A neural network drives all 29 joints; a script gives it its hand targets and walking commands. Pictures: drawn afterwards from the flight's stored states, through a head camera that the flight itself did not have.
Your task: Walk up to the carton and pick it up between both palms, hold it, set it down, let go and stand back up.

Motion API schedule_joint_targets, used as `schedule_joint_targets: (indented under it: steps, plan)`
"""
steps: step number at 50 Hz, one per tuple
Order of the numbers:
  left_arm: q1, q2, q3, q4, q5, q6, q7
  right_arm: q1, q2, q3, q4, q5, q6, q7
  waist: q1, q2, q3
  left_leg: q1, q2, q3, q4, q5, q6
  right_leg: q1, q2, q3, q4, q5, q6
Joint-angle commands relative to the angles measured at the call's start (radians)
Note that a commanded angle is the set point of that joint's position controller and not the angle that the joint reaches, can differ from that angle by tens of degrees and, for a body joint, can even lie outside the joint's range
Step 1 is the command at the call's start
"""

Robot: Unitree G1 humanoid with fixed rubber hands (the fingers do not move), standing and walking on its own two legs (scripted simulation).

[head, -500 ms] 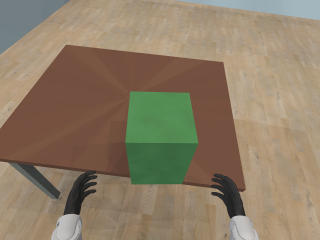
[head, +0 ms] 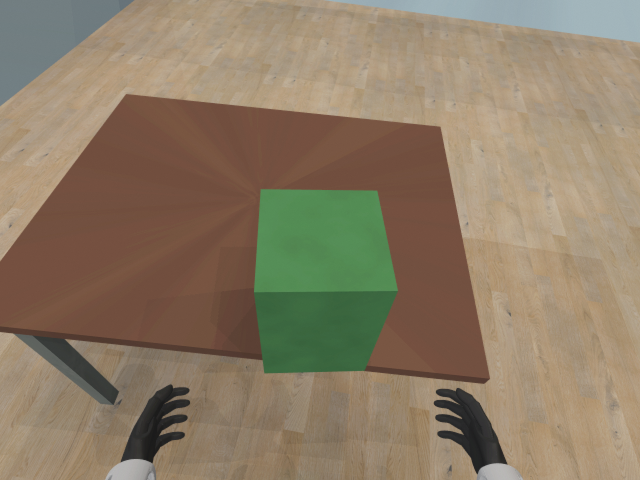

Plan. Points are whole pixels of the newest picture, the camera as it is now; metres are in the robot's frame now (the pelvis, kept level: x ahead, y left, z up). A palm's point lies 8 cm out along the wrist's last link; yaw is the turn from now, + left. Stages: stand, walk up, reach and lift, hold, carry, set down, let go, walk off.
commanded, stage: set down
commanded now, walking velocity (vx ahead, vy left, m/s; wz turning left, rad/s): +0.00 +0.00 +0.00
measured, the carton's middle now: (317, 288) +0.40 +0.01 -0.06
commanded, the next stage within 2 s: let go in 0.48 s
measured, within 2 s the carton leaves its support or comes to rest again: neither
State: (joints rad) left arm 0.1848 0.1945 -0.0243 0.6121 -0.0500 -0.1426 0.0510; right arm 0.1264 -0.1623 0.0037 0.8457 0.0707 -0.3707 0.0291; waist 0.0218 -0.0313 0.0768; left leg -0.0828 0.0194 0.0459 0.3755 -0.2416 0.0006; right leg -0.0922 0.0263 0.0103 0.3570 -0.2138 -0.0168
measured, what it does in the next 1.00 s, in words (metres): stands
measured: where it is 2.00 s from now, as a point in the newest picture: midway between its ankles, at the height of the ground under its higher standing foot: outside the picture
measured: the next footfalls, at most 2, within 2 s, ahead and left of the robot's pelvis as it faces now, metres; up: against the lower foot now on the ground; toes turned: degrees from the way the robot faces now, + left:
none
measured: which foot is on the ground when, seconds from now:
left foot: down 0.00-1.00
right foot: down 0.00-1.00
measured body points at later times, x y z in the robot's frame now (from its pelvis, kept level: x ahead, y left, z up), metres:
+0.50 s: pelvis -0.01 +0.00 +0.00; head +0.00 +0.01 +0.45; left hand +0.16 +0.23 -0.10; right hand +0.15 -0.22 -0.09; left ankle -0.02 +0.11 -0.75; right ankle -0.01 -0.11 -0.75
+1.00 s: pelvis -0.01 +0.00 +0.00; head +0.00 +0.01 +0.45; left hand +0.17 +0.22 -0.09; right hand +0.15 -0.23 -0.09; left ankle -0.02 +0.11 -0.75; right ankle -0.01 -0.11 -0.75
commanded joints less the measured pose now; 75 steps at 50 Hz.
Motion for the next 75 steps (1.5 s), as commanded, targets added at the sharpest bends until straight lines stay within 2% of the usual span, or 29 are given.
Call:
schedule_joint_targets:
  steps: [1, 3, 4, 7, 9, 10, 11, 12, 15, 17, 20, 23, 30, 33, 36, 37, 44, 46, 52, 53, 55, 56, 58, 60, 61, 64, 69, 74, 75]
  plan:
    - [-0.082, 0.086, 0.037, -0.169, 0.029, 0.017, 0.002, -0.056, -0.106, -0.033, -0.115, -0.017, -0.006, 0.001, 0.002, 0.068, -0.143, 0.074, -0.012, 0.021, -0.020, 0.333, -0.043, 0.002, -0.015, 0.007, -0.059, 0.203, -0.037]
    - [-0.041, 0.078, 0.044, -0.182, 0.036, 0.052, -0.002, -0.039, -0.126, -0.052, -0.124, -0.029, 0.001, 0.003, 0.002, 0.054, -0.153, 0.103, -0.005, 0.016, -0.009, 0.400, -0.050, -0.001, -0.002, -0.007, -0.059, 0.236, -0.040]
    - [-0.046, 0.079, 0.043, -0.208, 0.029, 0.053, 0.003, -0.046, -0.133, -0.052, -0.162, -0.029, -0.002, 0.007, 0.013, 0.043, -0.168, 0.090, -0.005, 0.016, -0.014, 0.387, -0.050, 0.004, 0.002, -0.008, -0.060, 0.204, -0.041]
    - [-0.064, 0.079, 0.034, -0.173, 0.038, 0.098, 0.004, -0.053, -0.126, -0.064, -0.130, -0.050, 0.025, 0.012, 0.004, 0.058, -0.127, 0.073, -0.002, 0.022, -0.026, 0.313, -0.042, -0.029, -0.001, -0.014, -0.066, 0.146, -0.040]
    - [-0.076, 0.092, 0.040, -0.166, 0.030, 0.130, -0.002, -0.061, -0.118, -0.058, -0.148, -0.065, 0.046, 0.009, 0.010, 0.035, -0.143, 0.063, -0.008, 0.032, -0.035, 0.254, -0.027, -0.030, -0.011, -0.010, -0.071, 0.128, -0.027]
    - [-0.059, 0.080, 0.028, -0.151, 0.027, 0.144, -0.003, -0.045, -0.125, -0.069, -0.135, -0.073, 0.056, 0.009, -0.001, 0.024, -0.093, 0.057, -0.001, 0.027, -0.037, 0.257, -0.029, -0.037, -0.005, -0.014, -0.067, 0.126, -0.029]
    - [-0.088, 0.100, 0.037, -0.206, 0.022, 0.139, 0.002, -0.057, -0.126, -0.074, -0.177, -0.070, 0.052, 0.010, 0.016, 0.030, -0.128, 0.052, -0.003, 0.028, -0.031, 0.271, -0.030, -0.029, -0.005, -0.015, -0.059, 0.130, -0.027]
    - [-0.095, 0.101, 0.030, -0.181, 0.027, 0.149, 0.003, -0.059, -0.121, -0.067, -0.156, -0.073, 0.064, 0.007, 0.001, 0.023, -0.107, 0.053, -0.007, 0.033, -0.033, 0.247, -0.027, -0.041, -0.011, -0.009, -0.066, 0.121, -0.026]
    - [-0.109, 0.103, 0.032, -0.172, 0.017, 0.174, -0.003, -0.055, -0.113, -0.068, -0.160, -0.089, 0.095, 0.002, -0.005, 0.006, -0.107, 0.033, -0.006, 0.036, -0.046, 0.182, -0.017, -0.038, -0.015, -0.011, -0.062, 0.094, -0.017]
    - [-0.104, 0.110, 0.042, -0.182, 0.029, 0.194, -0.003, -0.044, -0.109, -0.072, -0.155, -0.092, 0.106, -0.001, -0.009, 0.036, -0.148, 0.054, -0.008, 0.040, -0.040, 0.193, -0.021, -0.039, -0.019, -0.010, -0.060, 0.108, -0.018]
    - [-0.107, 0.117, 0.049, -0.163, 0.027, 0.216, -0.014, -0.056, -0.106, -0.070, -0.154, -0.101, 0.119, -0.006, -0.006, 0.017, -0.111, 0.039, -0.011, 0.042, -0.040, 0.194, -0.017, -0.047, -0.017, -0.012, -0.062, 0.111, -0.015]
    - [-0.110, 0.115, 0.050, -0.219, 0.035, 0.216, -0.009, -0.045, -0.111, -0.070, -0.153, -0.089, 0.112, -0.005, -0.008, 0.054, -0.148, 0.067, -0.006, 0.037, -0.028, 0.268, -0.030, -0.040, -0.005, -0.023, -0.049, 0.147, -0.023]
    - [-0.091, 0.108, 0.049, -0.182, 0.038, 0.248, -0.020, -0.053, -0.123, -0.067, -0.165, -0.099, 0.121, -0.006, -0.010, 0.031, -0.095, 0.067, -0.010, 0.039, -0.039, 0.194, -0.018, -0.056, -0.013, -0.023, -0.062, 0.120, -0.014]
    - [-0.119, 0.117, 0.044, -0.199, 0.026, 0.250, -0.020, -0.059, -0.121, -0.074, -0.207, -0.110, 0.126, -0.008, -0.006, 0.010, -0.099, 0.029, -0.010, 0.043, -0.046, 0.150, -0.010, -0.047, -0.015, -0.021, -0.053, 0.102, -0.008]
    - [-0.122, 0.118, 0.037, -0.241, 0.029, 0.244, -0.006, -0.037, -0.112, -0.081, -0.205, -0.100, 0.126, -0.003, -0.014, 0.051, -0.111, 0.014, -0.007, 0.044, -0.041, 0.160, -0.018, -0.029, -0.017, -0.016, -0.038, 0.113, -0.017]
    - [-0.117, 0.123, 0.045, -0.227, 0.034, 0.243, -0.003, -0.034, -0.119, -0.069, -0.208, -0.098, 0.126, 0.001, -0.001, 0.042, -0.127, 0.017, -0.008, 0.047, -0.038, 0.169, -0.017, -0.027, -0.019, -0.011, -0.037, 0.122, -0.015]
    - [-0.113, 0.126, 0.041, -0.245, 0.017, 0.238, -0.012, -0.019, -0.124, -0.083, -0.230, -0.103, 0.125, -0.008, -0.015, -0.006, -0.127, 0.018, -0.010, 0.042, -0.031, 0.145, -0.008, -0.036, -0.023, -0.003, -0.038, 0.133, -0.005]
    - [-0.103, 0.122, 0.037, -0.243, 0.021, 0.236, -0.010, -0.015, -0.124, -0.084, -0.226, -0.104, 0.121, -0.007, -0.012, 0.017, -0.131, 0.020, -0.009, 0.042, -0.030, 0.158, -0.014, -0.033, -0.023, -0.002, -0.031, 0.147, -0.011]
    - [-0.081, 0.121, 0.048, -0.228, 0.035, 0.239, -0.016, -0.013, -0.138, -0.075, -0.213, -0.090, 0.120, -0.004, -0.009, 0.017, -0.142, 0.036, -0.012, 0.032, -0.011, 0.230, -0.020, -0.031, -0.015, -0.012, -0.029, 0.195, -0.009]
    - [0.062, 0.161, 0.077, -0.083, 0.089, 0.155, -0.015, 0.067, -0.200, -0.067, -0.160, -0.074, 0.227, -0.042, 0.017, 0.094, -0.251, -0.061, 0.062, -0.067, 0.100, 0.388, 0.017, 0.011, -0.099, 0.060, 0.060, 0.356, -0.002]
    - [0.069, 0.172, 0.082, -0.076, 0.078, 0.114, -0.027, 0.068, -0.189, -0.059, -0.186, -0.074, 0.283, -0.053, -0.007, 0.055, -0.274, -0.024, 0.079, -0.079, 0.098, 0.344, 0.024, 0.021, -0.122, 0.080, 0.072, 0.394, 0.002]
    - [0.048, 0.165, 0.077, -0.072, 0.074, 0.103, -0.030, 0.068, -0.179, -0.053, -0.194, -0.074, 0.295, -0.051, -0.011, 0.019, -0.270, -0.011, 0.084, -0.091, 0.091, 0.326, 0.026, -0.007, -0.125, 0.088, 0.069, 0.382, -0.002]
    - [0.031, 0.148, 0.067, -0.061, 0.072, 0.094, -0.033, 0.099, -0.180, -0.046, -0.174, -0.075, 0.309, -0.048, -0.034, 0.009, -0.190, -0.051, 0.079, -0.095, 0.075, 0.219, 0.017, -0.052, -0.119, 0.089, 0.036, 0.308, -0.001]
    - [0.034, 0.147, 0.062, -0.041, 0.069, 0.093, -0.034, 0.105, -0.189, -0.042, -0.167, -0.076, 0.311, -0.046, -0.032, 0.029, -0.127, -0.075, 0.079, -0.105, 0.050, 0.204, 0.012, -0.073, -0.121, 0.094, 0.031, 0.282, 0.002]
    - [0.037, 0.150, 0.066, -0.036, 0.068, 0.093, -0.036, 0.105, -0.190, -0.044, -0.159, -0.078, 0.313, -0.044, -0.025, -0.001, -0.097, -0.089, 0.080, -0.111, 0.045, 0.175, 0.016, -0.090, -0.120, 0.093, 0.022, 0.244, 0.001]
    - [0.058, 0.163, 0.062, -0.003, 0.068, 0.089, -0.037, 0.125, -0.198, -0.039, -0.148, -0.071, 0.314, -0.042, -0.035, 0.009, -0.072, -0.106, 0.080, -0.125, 0.028, 0.156, 0.020, -0.090, -0.123, 0.096, 0.012, 0.216, 0.002]
    - [0.102, 0.178, 0.053, 0.042, 0.063, 0.089, -0.032, 0.149, -0.229, -0.035, -0.132, -0.073, 0.311, -0.042, -0.022, 0.024, -0.075, -0.107, 0.079, -0.135, 0.009, 0.170, 0.024, -0.088, -0.122, 0.082, 0.012, 0.172, 0.010]
    - [0.141, 0.177, 0.043, 0.083, 0.066, 0.094, -0.029, 0.187, -0.224, -0.018, -0.109, -0.068, 0.312, -0.044, -0.017, 0.049, -0.100, -0.137, 0.078, -0.145, -0.019, 0.114, 0.029, -0.054, -0.121, 0.079, 0.019, 0.109, 0.013]
    - [0.148, 0.177, 0.043, 0.096, 0.065, 0.096, -0.029, 0.194, -0.224, -0.020, -0.105, -0.067, 0.314, -0.044, -0.019, 0.042, -0.086, -0.156, 0.071, -0.151, -0.024, 0.062, 0.028, -0.052, -0.119, 0.082, 0.019, 0.076, 0.014]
